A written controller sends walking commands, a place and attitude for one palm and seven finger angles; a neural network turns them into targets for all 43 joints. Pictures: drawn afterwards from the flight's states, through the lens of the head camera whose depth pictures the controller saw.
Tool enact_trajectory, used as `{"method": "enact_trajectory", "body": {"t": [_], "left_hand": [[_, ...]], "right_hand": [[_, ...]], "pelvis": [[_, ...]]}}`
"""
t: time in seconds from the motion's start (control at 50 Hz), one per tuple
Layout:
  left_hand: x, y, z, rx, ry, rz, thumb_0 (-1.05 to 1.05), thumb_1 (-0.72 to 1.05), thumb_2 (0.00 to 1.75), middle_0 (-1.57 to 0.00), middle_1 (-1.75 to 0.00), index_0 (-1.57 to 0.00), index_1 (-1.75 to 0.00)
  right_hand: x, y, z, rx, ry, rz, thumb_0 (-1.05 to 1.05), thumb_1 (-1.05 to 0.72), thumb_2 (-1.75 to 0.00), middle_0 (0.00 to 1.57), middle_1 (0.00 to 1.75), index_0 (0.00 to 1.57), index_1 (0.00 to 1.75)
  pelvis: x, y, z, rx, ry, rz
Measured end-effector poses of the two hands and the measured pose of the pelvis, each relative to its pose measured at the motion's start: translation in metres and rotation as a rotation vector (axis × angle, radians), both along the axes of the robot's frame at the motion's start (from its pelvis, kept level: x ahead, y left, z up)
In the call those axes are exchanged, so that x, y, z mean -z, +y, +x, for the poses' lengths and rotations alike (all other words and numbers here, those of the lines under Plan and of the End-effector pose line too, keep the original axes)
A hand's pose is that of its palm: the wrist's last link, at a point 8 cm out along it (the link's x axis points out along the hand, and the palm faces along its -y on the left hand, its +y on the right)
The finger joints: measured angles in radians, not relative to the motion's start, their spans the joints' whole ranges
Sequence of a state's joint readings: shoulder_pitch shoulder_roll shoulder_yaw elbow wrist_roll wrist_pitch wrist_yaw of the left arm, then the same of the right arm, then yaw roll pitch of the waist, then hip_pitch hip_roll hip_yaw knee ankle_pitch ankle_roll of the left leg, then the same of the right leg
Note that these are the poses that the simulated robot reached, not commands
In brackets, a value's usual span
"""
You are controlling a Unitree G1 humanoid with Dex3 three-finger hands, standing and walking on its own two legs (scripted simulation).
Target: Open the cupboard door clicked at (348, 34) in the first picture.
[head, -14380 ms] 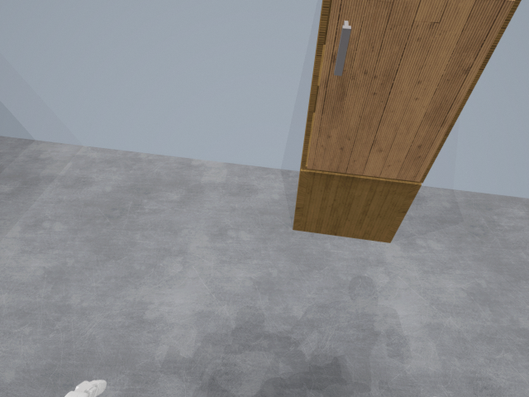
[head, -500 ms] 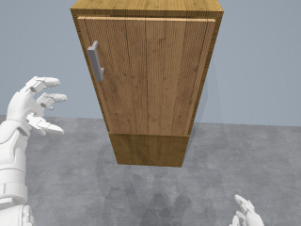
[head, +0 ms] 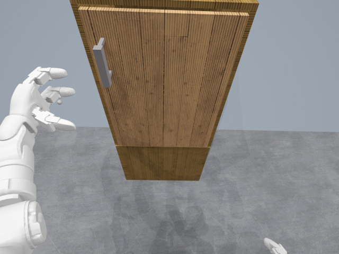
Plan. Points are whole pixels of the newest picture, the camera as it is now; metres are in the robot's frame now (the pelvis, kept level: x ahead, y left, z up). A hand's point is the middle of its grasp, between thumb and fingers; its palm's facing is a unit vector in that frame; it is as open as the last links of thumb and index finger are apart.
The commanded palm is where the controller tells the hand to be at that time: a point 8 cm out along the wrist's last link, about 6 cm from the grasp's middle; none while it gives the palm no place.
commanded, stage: move the hooked fingers beside the handle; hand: left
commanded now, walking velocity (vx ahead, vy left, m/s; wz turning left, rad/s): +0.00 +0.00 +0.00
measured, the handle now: (104, 63) +0.58 +0.20 +0.13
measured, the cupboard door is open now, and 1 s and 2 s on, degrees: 0 0 0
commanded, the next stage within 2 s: slide the fingers in behind the handle in 1.92 s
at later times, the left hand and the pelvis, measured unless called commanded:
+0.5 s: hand (77, 79) +0.49 +0.25 +0.14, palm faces +0.02 -1.00 +0.00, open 14.0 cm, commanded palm +0.47 +0.30 +0.14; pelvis +0.00 -0.01 -0.01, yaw -1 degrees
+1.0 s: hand (82, 71) +0.53 +0.25 +0.14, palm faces +0.02 -1.00 +0.01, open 14.0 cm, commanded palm +0.51 +0.30 +0.13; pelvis +0.02 -0.01 -0.01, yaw -2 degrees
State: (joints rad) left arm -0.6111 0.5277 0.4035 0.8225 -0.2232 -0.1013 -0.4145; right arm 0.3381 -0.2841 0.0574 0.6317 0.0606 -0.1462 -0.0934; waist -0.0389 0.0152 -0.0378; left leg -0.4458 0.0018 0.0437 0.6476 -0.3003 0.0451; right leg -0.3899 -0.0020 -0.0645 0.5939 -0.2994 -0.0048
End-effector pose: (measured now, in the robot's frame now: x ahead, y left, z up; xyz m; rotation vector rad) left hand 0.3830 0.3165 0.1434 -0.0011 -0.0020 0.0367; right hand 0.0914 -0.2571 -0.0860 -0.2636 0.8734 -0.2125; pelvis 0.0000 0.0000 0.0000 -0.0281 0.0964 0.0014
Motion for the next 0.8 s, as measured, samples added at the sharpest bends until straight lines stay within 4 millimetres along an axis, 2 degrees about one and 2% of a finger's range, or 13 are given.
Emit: {"method": "enact_trajectory", "body": {"t": [0.1,0.2,0.44,0.6,0.7,0.8], "left_hand": [[-0.004,-0.005,0.017,0.016,-0.008,-0.006,-0.02,-0.50,0.30,-0.30,-1.20,-0.30,-1.20],[0.000,-0.007,0.032,0.011,0.024,-0.012,-0.02,-0.50,0.30,-0.30,-1.20,-0.30,-1.20],[-0.001,-0.013,0.070,0.007,0.025,0.010,-0.02,-0.50,0.30,-0.30,-1.20,-0.30,-1.20],[0.000,-0.016,0.098,0.007,0.050,-0.008,-0.02,-0.50,0.30,-0.30,-1.20,-0.30,-1.20],[-0.004,-0.016,0.111,0.007,0.031,0.017,-0.02,-0.50,0.30,-0.30,-1.20,-0.30,-1.20],[-0.003,-0.014,0.122,0.010,0.048,-0.003,-0.02,-0.50,0.30,-0.30,-1.20,-0.30,-1.20]], "right_hand": [[0.003,0.001,-0.003,0.005,0.026,0.000,0.01,-0.90,-0.90,0.21,0.30,0.21,0.30],[0.007,-0.001,-0.014,0.025,0.072,0.000,0.01,-0.90,-0.90,0.21,0.30,0.21,0.30],[0.017,-0.019,-0.069,0.106,0.266,-0.028,0.01,-0.90,-0.90,0.21,0.30,0.21,0.30],[0.015,-0.029,-0.104,0.178,0.373,-0.050,0.00,-0.90,-0.90,0.21,0.30,0.21,0.30],[0.013,-0.030,-0.119,0.208,0.433,-0.051,0.00,-0.90,-0.90,0.21,0.30,0.20,0.30],[0.012,-0.027,-0.125,0.228,0.473,-0.049,0.00,-0.90,-0.90,0.21,0.30,0.20,0.30]], "pelvis": [[0.001,0.002,0.002,0.000,0.016,-0.001],[0.003,0.002,0.002,0.003,0.036,-0.001],[0.008,-0.005,0.001,0.006,0.093,-0.006],[0.011,-0.010,0.004,0.020,0.140,-0.007],[0.012,-0.012,0.008,0.027,0.166,-0.010],[0.012,-0.012,0.012,0.028,0.183,-0.014]]}}
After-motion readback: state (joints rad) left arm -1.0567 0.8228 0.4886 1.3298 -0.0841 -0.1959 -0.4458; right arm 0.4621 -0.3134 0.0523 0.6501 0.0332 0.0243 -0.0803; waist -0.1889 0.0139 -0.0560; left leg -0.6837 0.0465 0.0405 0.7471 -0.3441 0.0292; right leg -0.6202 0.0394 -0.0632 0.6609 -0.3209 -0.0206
